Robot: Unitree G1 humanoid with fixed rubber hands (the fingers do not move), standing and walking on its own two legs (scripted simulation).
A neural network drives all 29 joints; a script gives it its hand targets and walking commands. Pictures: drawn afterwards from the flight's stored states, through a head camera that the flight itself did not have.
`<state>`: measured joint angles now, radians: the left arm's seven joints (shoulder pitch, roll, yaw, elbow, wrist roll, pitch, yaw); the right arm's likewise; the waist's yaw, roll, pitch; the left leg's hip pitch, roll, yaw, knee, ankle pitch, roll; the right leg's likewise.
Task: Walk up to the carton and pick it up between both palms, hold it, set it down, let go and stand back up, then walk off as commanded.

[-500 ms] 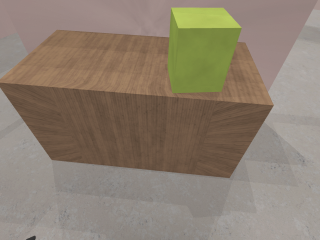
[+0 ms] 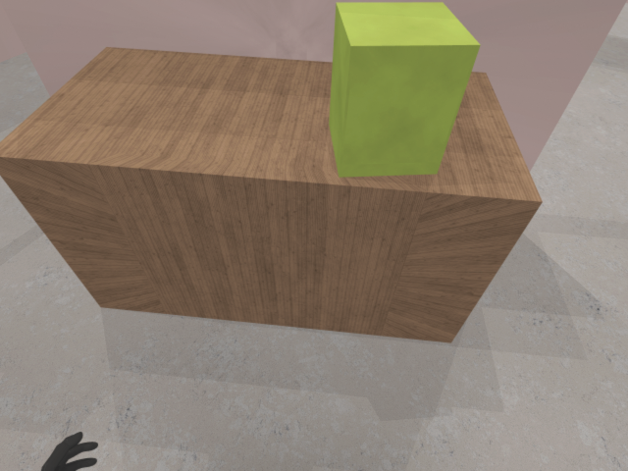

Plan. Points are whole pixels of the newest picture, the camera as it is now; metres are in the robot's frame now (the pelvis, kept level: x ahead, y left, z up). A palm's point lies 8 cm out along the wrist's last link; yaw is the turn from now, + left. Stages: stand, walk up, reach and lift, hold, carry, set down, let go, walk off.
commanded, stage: stand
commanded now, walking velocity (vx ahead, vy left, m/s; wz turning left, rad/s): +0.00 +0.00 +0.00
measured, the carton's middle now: (389, 92) +0.83 -0.14 +0.06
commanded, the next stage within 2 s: none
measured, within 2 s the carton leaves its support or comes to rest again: neither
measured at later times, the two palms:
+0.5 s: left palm out of the picture +0.09 +0.32 -0.09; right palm out of the picture +0.07 -0.32 -0.10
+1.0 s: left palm out of the picture +0.09 +0.32 -0.09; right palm out of the picture +0.07 -0.32 -0.10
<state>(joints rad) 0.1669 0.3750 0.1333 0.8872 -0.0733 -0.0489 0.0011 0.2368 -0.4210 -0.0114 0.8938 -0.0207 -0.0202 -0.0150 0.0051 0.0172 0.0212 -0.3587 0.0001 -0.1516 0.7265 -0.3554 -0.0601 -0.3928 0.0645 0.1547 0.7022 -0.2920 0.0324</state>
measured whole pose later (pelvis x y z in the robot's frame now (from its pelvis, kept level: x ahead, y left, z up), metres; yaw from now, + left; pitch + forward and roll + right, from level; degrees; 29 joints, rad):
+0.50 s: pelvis -0.01 +0.00 +0.00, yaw +0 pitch -1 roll +0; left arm 0.17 0.37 0.13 0.92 -0.07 -0.04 0.00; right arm 0.24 -0.42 -0.01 0.90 -0.02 -0.02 -0.01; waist 0.01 0.02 0.02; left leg -0.36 0.00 -0.15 0.73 -0.35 -0.06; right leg -0.39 0.06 0.15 0.70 -0.29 0.03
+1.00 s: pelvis +0.00 +0.00 +0.00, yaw +0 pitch -1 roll +0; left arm 0.17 0.37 0.13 0.93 -0.07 -0.04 0.00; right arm 0.24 -0.42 -0.01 0.90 -0.02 -0.02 -0.01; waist 0.01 0.02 0.03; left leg -0.36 0.00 -0.15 0.73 -0.35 -0.06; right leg -0.39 0.06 0.15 0.70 -0.29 0.03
